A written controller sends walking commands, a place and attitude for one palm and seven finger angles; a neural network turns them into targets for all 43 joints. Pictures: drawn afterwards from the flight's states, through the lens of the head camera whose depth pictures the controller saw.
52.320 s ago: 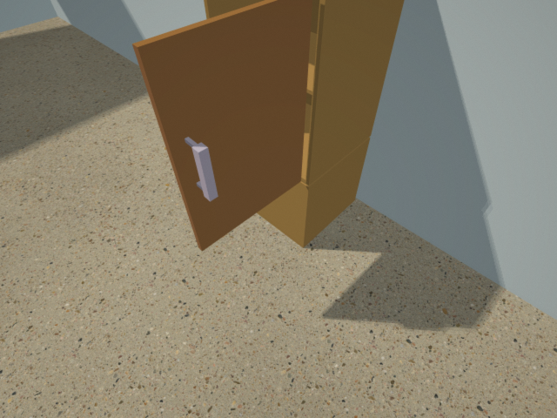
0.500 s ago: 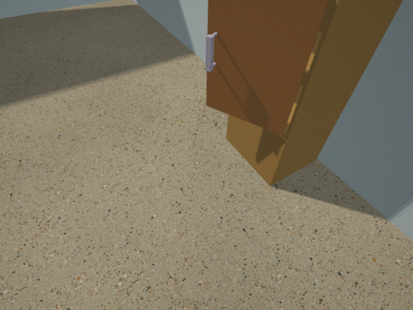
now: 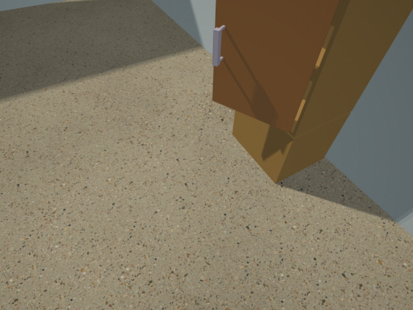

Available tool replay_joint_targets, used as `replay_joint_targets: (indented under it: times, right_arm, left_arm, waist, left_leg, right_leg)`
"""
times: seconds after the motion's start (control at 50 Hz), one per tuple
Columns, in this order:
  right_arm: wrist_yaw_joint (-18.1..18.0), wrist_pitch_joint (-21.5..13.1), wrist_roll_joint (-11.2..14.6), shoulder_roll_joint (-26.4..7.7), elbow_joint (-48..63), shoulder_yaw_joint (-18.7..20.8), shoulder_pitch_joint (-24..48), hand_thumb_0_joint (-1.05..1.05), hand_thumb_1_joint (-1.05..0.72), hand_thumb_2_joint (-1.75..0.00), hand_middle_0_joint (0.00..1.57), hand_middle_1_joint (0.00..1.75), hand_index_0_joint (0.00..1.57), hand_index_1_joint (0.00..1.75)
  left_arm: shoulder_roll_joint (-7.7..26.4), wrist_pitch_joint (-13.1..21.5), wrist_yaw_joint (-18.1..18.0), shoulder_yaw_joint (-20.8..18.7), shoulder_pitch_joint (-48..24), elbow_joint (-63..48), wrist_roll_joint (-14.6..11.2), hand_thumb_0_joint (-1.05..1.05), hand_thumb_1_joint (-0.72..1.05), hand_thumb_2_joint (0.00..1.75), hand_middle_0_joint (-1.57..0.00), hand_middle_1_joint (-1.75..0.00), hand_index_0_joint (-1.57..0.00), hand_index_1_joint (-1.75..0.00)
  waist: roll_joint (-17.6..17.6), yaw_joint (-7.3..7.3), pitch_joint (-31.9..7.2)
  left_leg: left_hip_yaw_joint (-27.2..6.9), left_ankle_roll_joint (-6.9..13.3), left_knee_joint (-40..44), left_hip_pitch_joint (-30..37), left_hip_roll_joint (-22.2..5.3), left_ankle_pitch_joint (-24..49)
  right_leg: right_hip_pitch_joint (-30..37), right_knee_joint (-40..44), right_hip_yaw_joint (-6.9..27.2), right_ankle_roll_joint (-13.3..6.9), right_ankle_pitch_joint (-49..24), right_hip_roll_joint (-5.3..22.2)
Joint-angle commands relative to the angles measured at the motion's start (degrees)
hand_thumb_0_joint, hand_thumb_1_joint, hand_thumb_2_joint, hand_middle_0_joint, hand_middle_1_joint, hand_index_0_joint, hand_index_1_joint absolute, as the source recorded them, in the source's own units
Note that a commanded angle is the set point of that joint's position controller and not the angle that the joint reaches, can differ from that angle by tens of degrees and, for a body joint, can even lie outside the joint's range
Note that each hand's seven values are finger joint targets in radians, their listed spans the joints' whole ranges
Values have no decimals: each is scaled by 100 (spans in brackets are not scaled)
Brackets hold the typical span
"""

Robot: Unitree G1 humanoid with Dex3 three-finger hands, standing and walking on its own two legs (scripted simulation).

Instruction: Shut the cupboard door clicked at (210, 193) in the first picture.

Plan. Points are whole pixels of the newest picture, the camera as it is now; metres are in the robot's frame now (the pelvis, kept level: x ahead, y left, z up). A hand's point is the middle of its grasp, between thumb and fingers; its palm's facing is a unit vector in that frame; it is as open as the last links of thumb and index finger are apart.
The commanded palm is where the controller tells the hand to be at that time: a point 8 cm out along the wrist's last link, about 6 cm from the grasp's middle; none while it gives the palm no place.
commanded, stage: walk to a spot facing it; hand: left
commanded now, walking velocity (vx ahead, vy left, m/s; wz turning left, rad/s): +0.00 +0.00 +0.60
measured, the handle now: (219, 45) +1.07 -0.02 -0.03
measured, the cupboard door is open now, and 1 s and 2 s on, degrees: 27 27 27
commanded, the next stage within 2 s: turn to face it in 1.22 s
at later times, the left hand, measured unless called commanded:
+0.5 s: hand out of the picture +0.08 +0.27 -0.16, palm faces +0.25 -0.94 -0.23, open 7.4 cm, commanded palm none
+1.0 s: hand out of the picture +0.10 +0.19 -0.16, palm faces +0.59 -0.77 -0.25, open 7.3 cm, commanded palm none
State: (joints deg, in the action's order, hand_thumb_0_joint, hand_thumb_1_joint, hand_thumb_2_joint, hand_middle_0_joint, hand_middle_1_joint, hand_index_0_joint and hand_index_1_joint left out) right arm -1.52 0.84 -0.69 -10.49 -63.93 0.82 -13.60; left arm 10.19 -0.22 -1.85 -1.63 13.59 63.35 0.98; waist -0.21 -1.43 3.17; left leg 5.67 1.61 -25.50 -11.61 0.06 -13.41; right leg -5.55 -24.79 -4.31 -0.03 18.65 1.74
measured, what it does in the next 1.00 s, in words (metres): walks ahead, turning left: right foot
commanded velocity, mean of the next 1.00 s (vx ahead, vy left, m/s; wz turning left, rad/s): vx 0.27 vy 0.00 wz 0.58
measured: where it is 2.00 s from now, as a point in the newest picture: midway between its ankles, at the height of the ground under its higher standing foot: (148, 263)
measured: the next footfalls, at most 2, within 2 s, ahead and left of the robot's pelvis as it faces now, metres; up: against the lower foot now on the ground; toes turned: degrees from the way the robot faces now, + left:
right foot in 0.70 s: +0.23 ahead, -0.07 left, +0.00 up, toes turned +22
left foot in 1.18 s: +0.31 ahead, +0.24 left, +0.00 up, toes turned +49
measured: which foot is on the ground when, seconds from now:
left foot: down 0.00-0.70, up 0.72-1.00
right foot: down 0.00-0.24, up 0.26-0.68, down 0.70-1.00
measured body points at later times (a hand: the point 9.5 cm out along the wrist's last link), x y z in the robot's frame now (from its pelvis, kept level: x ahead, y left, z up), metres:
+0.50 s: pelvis +0.03 +0.04 +0.00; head +0.07 +0.06 +0.45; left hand +0.06 +0.32 -0.14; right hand +0.09 -0.20 -0.14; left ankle +0.01 +0.12 -0.74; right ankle +0.07 -0.12 -0.67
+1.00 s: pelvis +0.21 +0.04 +0.00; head +0.26 +0.05 +0.45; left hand +0.07 +0.23 -0.14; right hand +0.43 -0.13 -0.15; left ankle +0.17 +0.19 -0.66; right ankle +0.19 -0.08 -0.74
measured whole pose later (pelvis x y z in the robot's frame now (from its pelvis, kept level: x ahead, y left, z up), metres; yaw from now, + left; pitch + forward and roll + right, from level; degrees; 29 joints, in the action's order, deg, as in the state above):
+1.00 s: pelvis +0.21 +0.04 +0.00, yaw +36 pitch +2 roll +1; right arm 2.4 1.7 -1.5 -15.2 -53.8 4.7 -8.5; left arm 9.3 3.9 -0.7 -2.8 19.8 56.3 2.0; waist 1.4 -0.8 4.9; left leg 3.0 -0.5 -60.6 -37.1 -4.1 -12.5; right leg -2.9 -20.6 -14.3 0.1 18.7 4.5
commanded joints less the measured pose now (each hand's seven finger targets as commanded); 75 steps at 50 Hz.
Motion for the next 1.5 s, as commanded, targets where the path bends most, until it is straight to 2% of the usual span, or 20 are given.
replay_joint_targets:
  times: [0.0,0.08,0.18,0.22,0.24,0.36,0.58,0.64,0.66,0.68,0.74,0.8,0.88,1.04,1.1,1.14,1.16,1.18,1.3,1.48]
  right_arm:
    - [27,47,-6,-598,445,178,-151,0,-90,-90,20,30,20,30]
    - [74,156,-14,-531,883,302,316,0,-90,-90,20,30,20,30]
    - [191,96,-43,-598,888,314,-566,0,-90,-90,20,30,20,30]
    - [145,10,-160,-1625,741,570,-1404,0,-90,-90,20,30,20,30]
    - [119,47,-134,-1676,741,566,-1408,0,-90,-90,20,30,20,30]
    - [7,-245,-107,-1249,1185,405,-548,0,-90,-90,20,30,20,30]
    - [82,-258,-106,-1237,1048,480,-763,0,-90,-90,20,30,20,30]
    - [94,-240,-60,-1186,1147,473,-334,0,-90,-90,20,30,20,30]
    - [135,-267,8,-951,1207,440,-272,0,-90,-90,20,30,20,30]
    - [143,-320,30,-500,1383,366,-374,0,-90,-90,20,30,20,30]
    - [236,-244,-123,-723,1345,437,-150,0,-90,-90,20,30,20,30]
    - [356,-138,-104,-521,1227,379,-21,0,-90,-90,20,30,20,30]
    - [425,-56,-76,-374,1334,334,381,0,-90,-90,20,30,20,30]
    - [513,-104,-82,-368,1815,150,1473,0,-90,-90,20,30,20,30]
    - [437,-165,-90,-676,1660,240,546,0,-90,-90,20,30,20,30]
    - [347,-196,-160,-1407,1375,451,-919,0,-90,-90,20,30,20,30]
    - [289,-231,-157,-2217,1290,625,-1401,0,-90,-90,20,30,20,30]
    - [209,-171,2,-2265,1231,637,-1365,0,-90,-90,20,30,20,30]
    - [69,-396,-34,-1154,1545,276,123,0,-90,-90,20,30,20,30]
    - [-72,-371,-24,-621,941,138,-484,0,-90,-90,20,30,20,30]
  left_arm:
    - [992,-34,-86,-302,546,-317,0,0,90,90,-20,-30,-20,-30]
    - [1114,-25,-126,-403,421,-608,107,0,90,90,-20,-30,-20,-30]
    - [1252,-26,-20,-489,-258,-1025,35,0,90,90,-20,-30,-20,-30]
    - [696,-85,91,-370,-349,-1395,-9,0,90,90,-20,-30,-20,-30]
    - [802,-118,100,-359,-703,-1573,69,0,90,90,-20,-30,-20,-30]
    - [787,69,284,-392,-462,-1378,101,0,90,90,-20,-30,-20,-30]
    - [733,165,337,-294,-1148,-1851,78,0,90,90,-20,-30,-20,-30]
    - [853,225,320,-375,-158,-1534,69,0,90,90,-20,-30,-20,-30]
    - [1280,309,260,-476,572,-1330,100,0,90,90,-20,-30,-20,-30]
    - [1889,318,176,-612,1117,-1241,163,0,90,90,-20,-30,-20,-30]
    - [1264,317,108,-467,248,-1409,86,0,90,90,-20,-30,-20,-30]
    - [745,427,109,-318,209,-1315,59,0,90,90,-20,-30,-20,-30]
    - [705,528,73,-282,941,-983,73,0,90,90,-20,-30,-20,-30]
    - [964,517,29,-294,1338,-819,72,0,90,90,-20,-30,-20,-30]
    - [1321,507,53,-367,1097,-912,48,0,90,90,-20,-30,-20,-30]
    - [1321,487,126,-383,898,-1093,-35,0,90,90,-20,-30,-20,-30]
    - [927,454,213,-304,849,-1361,-92,0,90,90,-20,-30,-20,-30]
    - [1071,362,158,-304,322,-1594,-77,0,90,90,-20,-30,-20,-30]
    - [647,85,175,-355,723,-1242,84,0,90,90,-20,-30,-20,-30]
    - [345,-75,96,-151,83,-1109,12,0,90,90,-20,-30,-20,-30]
  waist:
    - [-515,177,-93]
    - [-1021,292,175]
    - [-376,-320,-94]
    - [2556,-620,-203]
    - [1751,-617,-182]
    - [294,-43,-327]
    - [903,-188,-196]
    - [537,336,-441]
    - [-341,666,-763]
    - [-2148,844,-1143]
    - [-1234,284,-14]
    - [-858,82,142]
    - [-863,176,-51]
    - [-763,315,114]
    - [-883,-168,-452]
    - [-123,-951,-1523]
    - [1347,-953,-2018]
    - [471,-916,-2008]
    - [349,173,-420]
    - [601,188,-147]
  left_leg:
    - [-422,-107,-747,-574,-315,1224]
    - [-438,-237,-2940,-1651,-302,-1837]
    - [-37,-183,-763,92,-234,-221]
    - [-3823,889,1114,814,-2088,-467]
    - [-4034,1097,1464,516,-2319,-1831]
    - [-2776,753,1286,143,-1233,-1250]
    - [-2640,942,1057,363,-983,-523]
    - [-2281,637,139,-911,-601,-562]
    - [-1809,344,-917,-2043,-94,-1119]
    - [-813,-1,-2923,-2973,572,-2156]
    - [-970,-55,-4651,-3183,-254,-1037]
    - [-751,-191,-4508,-2842,-433,-222]
    - [-385,-254,-4084,-3085,-379,1]
    - [342,43,-1729,-2445,-112,-35]
    - [565,352,-1217,-962,301,-312]
    - [-506,786,-512,1880,-329,771]
    - [-3376,1631,-328,3145,-2280,2694]
    - [-3758,1846,127,3036,-2543,3241]
    - [-1544,755,682,156,-1205,3100]
    - [-578,331,610,444,-1053,4543]
  right_leg:
    - [71,131,557,-504,-2086,1197]
    - [96,345,869,-1276,-3346,2247]
    - [-847,-1021,-352,-350,-1959,1577]
    - [-3036,-3744,-470,319,2081,117]
    - [-3227,-4152,334,156,1864,285]
    - [-3002,-3972,523,281,-39,330]
    - [-2429,-1416,297,418,-94,75]
    - [-167,-217,197,346,-602,-156]
    - [1372,507,1031,169,-16,567]
    - [2017,1209,3110,-329,1286,2345]
    - [94,1647,2994,-594,2135,2332]
    - [-179,1305,830,-398,-641,1677]
    - [646,890,-213,-242,-3511,1512]
    - [1229,569,-786,-371,-5042,1701]
    - [1075,-818,-1080,-303,-6246,1842]
    - [-793,-3443,-1222,34,-3755,1414]
    - [-2880,-5410,-812,341,1353,355]
    - [-3385,-5903,184,278,1379,371]
    - [-2644,-4709,416,448,-43,649]
    - [-2269,-2855,415,237,-1072,169]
